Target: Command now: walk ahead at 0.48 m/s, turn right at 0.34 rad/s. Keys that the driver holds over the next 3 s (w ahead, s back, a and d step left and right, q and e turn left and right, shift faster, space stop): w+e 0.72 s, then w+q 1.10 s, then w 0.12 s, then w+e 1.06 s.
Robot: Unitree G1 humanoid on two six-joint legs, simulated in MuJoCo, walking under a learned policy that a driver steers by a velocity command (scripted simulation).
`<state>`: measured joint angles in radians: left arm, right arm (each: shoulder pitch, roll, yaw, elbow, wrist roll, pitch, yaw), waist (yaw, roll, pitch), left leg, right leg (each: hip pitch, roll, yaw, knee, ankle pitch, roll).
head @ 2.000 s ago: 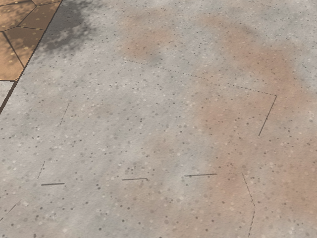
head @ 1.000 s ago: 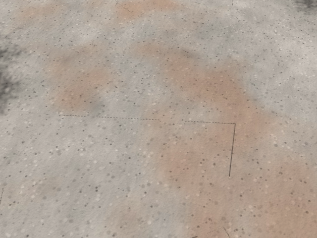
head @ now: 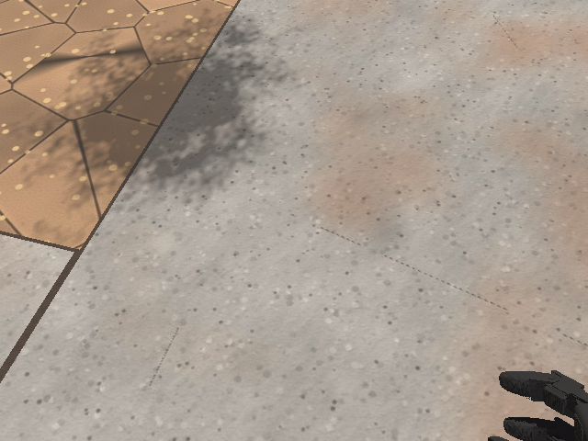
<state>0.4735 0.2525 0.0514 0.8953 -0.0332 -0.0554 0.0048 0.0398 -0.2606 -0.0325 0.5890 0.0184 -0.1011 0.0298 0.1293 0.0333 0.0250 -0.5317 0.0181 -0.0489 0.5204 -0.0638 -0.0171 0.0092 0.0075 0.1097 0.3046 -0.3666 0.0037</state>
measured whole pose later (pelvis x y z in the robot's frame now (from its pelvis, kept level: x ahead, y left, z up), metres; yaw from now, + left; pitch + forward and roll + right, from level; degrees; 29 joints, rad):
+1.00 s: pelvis +0.52 -0.15 +0.00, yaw -25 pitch +2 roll -1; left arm 0.32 0.29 0.05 0.77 0.00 -0.06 0.00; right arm 0.09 -0.27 -0.03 0.69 0.02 -0.09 0.05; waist 0.07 0.05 0.02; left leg -0.60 0.05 0.00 0.55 0.06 0.02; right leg 0.04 0.09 0.04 0.27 -0.34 -0.07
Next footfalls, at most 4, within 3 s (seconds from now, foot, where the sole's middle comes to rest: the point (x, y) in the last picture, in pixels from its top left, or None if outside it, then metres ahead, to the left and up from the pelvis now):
0.04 left None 0.18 0.13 -0.77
0.52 right None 0.41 -0.19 -0.77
1.08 left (412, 312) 0.78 -0.14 -0.77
1.54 right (513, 251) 1.00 -0.40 -0.77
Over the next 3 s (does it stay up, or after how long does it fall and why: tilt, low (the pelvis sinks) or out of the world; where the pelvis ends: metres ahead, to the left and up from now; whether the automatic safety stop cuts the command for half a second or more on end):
stays up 1.63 -0.29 0.00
